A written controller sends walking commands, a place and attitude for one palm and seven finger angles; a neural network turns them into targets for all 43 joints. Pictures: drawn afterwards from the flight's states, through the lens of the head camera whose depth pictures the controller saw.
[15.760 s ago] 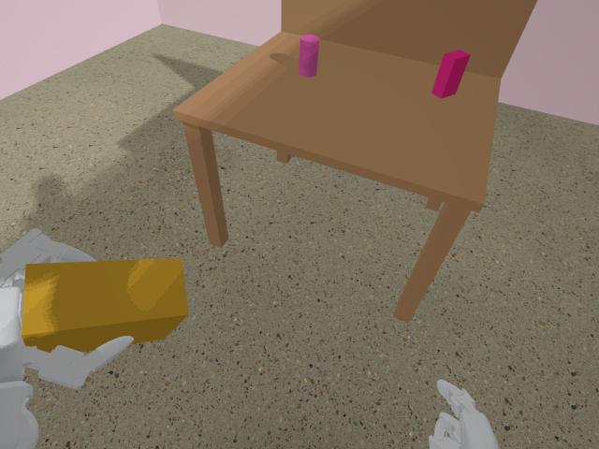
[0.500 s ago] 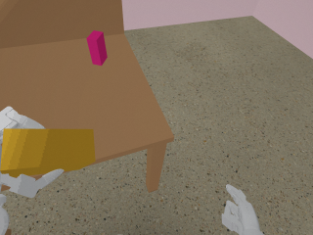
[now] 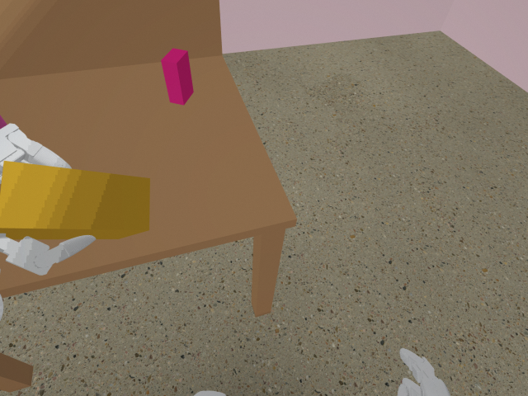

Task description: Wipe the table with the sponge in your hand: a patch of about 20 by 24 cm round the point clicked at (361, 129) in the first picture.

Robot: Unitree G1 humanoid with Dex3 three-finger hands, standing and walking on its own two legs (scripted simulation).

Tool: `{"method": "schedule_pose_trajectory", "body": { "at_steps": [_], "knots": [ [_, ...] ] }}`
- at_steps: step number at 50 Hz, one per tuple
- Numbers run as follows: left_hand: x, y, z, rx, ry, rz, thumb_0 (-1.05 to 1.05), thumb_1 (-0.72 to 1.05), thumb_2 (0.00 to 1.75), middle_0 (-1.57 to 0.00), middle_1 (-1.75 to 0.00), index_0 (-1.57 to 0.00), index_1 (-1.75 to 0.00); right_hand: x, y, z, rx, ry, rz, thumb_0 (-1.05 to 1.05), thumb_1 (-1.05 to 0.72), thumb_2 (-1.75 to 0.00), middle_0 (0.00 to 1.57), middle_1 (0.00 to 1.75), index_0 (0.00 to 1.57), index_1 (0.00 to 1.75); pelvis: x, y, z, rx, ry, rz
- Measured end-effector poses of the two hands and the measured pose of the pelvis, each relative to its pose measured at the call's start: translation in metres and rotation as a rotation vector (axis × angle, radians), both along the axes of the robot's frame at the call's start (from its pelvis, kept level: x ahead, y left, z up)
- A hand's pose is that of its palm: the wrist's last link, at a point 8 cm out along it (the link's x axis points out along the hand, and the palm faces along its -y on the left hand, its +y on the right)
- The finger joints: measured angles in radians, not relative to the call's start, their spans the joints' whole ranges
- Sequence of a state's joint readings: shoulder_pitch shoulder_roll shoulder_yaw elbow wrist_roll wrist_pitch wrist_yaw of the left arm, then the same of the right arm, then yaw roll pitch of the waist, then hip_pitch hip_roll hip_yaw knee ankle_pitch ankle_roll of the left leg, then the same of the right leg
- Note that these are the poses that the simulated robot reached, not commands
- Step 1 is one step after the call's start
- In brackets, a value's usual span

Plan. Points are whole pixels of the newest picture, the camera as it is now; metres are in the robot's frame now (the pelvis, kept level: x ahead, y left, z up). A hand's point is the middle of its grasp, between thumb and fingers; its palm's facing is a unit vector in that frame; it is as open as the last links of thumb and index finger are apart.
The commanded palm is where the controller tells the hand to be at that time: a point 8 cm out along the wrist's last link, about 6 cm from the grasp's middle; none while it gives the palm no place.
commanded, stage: come to a stop and stand still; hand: left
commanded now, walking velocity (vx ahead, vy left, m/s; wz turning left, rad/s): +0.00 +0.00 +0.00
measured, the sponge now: (95, 209) +0.27 +0.24 +0.17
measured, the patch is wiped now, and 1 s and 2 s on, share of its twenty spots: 0.00 0.00 0.00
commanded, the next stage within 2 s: look again from close up in 0.74 s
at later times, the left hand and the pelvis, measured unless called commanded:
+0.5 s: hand (47, 203) +0.26 +0.29 +0.18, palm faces +0.40 -0.85 -0.34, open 10.3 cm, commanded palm +0.20 +0.32 +0.18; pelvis +0.03 +0.04 +0.01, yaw -1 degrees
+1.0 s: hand (63, 216) +0.26 +0.28 +0.16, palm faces +0.37 -0.86 -0.35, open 10.3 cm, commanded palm +0.20 +0.31 +0.18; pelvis +0.04 +0.03 +0.01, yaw -1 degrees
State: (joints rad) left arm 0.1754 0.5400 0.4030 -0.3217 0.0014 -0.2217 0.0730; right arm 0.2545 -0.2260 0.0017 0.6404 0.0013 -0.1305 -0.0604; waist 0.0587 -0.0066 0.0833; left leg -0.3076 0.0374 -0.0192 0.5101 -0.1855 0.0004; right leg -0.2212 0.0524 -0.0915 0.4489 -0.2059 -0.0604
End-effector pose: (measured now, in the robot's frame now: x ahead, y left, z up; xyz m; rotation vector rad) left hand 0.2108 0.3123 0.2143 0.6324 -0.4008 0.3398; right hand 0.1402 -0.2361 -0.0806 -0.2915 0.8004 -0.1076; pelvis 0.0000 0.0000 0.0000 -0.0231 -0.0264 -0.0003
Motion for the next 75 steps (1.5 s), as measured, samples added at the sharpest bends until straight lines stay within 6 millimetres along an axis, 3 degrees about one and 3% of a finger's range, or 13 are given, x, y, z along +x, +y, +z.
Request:
{"method": "schedule_pose_trajectory", "body": {
  "at_steps": [2,4,9,13,19,23,26,35,49,60,75],
  "knots": [
    [0.005,0.013,0.008,-0.029,-0.054,0.021,-0.01,-0.51,1.02,-0.7,-1.38,-0.72,-1.36,-0.001,0.001,0.003,0.017,-0.014,-0.003,0.01,-0.9,-0.9,0.2,0.3,0.2,0.3,-0.003,0.004,0.001,0.004,-0.001,-0.019],
    [0.004,0.011,0.002,-0.08,-0.043,0.004,-0.01,-0.51,1.02,-0.7,-1.38,-0.72,-1.36,-0.001,0.004,0.009,0.038,-0.052,-0.026,0.01,-0.9,-0.9,0.2,0.3,0.2,0.3,-0.002,0.011,0.002,0.01,0.0,-0.035],
    [-0.008,-0.015,-0.043,-0.168,0.148,-0.128,-0.01,-0.51,1.02,-0.7,-1.38,-0.72,-1.36,0.001,0.019,0.019,0.032,-0.108,-0.063,0.01,-0.9,-0.9,0.2,0.3,0.2,0.3,0.007,0.028,0.005,0.012,0.009,-0.05],
    [-0.009,-0.007,-0.065,-0.182,0.22,-0.126,-0.01,-0.51,1.02,-0.7,-1.38,-0.72,-1.36,0.008,0.036,0.021,0.016,-0.096,-0.038,0.01,-0.9,-0.9,0.2,0.3,0.2,0.3,0.012,0.034,0.004,0.014,0.01,-0.038],
    [0.002,0.024,-0.045,-0.165,0.085,-0.015,-0.01,-0.51,1.02,-0.7,-1.38,-0.72,-1.36,0.034,0.063,0.019,0.041,-0.098,0.059,0.01,-0.9,-0.9,0.2,0.3,0.2,0.3,0.02,0.038,0.003,0.01,0.01,-0.021],
    [0.009,0.021,-0.028,-0.181,-0.008,-0.021,-0.01,-0.51,1.02,-0.7,-1.38,-0.72,-1.36,0.056,0.075,0.024,0.062,-0.129,0.093,0.01,-0.9,-0.9,0.2,0.3,0.21,0.3,0.03,0.041,0.005,0.007,0.023,-0.023],
    [0.017,0.015,-0.027,-0.196,-0.001,-0.048,-0.01,-0.51,1.02,-0.7,-1.38,-0.72,-1.36,0.071,0.078,0.028,0.07,-0.151,0.092,0.01,-0.9,-0.9,0.21,0.3,0.21,0.3,0.037,0.043,0.006,0.007,0.033,-0.025],
    [0.028,0.012,-0.043,-0.195,0.133,-0.052,-0.01,-0.51,1.02,-0.7,-1.38,-0.72,-1.36,0.088,0.066,0.034,0.054,-0.169,0.047,0.01,-0.9,-0.9,0.21,0.3,0.21,0.3,0.046,0.041,0.006,0.008,0.037,-0.023],
    [0.011,0.005,-0.041,-0.235,0.11,-0.008,-0.01,-0.51,1.02,-0.7,-1.38,-0.72,-1.36,0.06,0.04,0.025,0.018,-0.104,0.0,0.01,-0.9,-0.9,0.2,0.3,0.2,0.3,0.04,0.033,0.007,0.003,0.027,-0.014],
    [0.009,-0.001,-0.039,-0.218,0.134,-0.025,-0.01,-0.51,1.02,-0.7,-1.38,-0.72,-1.36,0.047,0.038,0.021,0.033,-0.089,-0.024,0.01,-0.9,-0.9,0.2,0.3,0.2,0.3,0.036,0.03,0.008,0.003,0.024,-0.011],
    [0.002,0.014,-0.048,-0.233,0.126,-0.005,-0.01,-0.51,1.02,-0.7,-1.37,-0.72,-1.36,0.058,0.04,0.02,0.014,-0.106,-0.015,0.01,-0.9,-0.9,0.2,0.3,0.2,0.3,0.041,0.042,0.002,-0.007,0.019,0.008]
  ]
}}
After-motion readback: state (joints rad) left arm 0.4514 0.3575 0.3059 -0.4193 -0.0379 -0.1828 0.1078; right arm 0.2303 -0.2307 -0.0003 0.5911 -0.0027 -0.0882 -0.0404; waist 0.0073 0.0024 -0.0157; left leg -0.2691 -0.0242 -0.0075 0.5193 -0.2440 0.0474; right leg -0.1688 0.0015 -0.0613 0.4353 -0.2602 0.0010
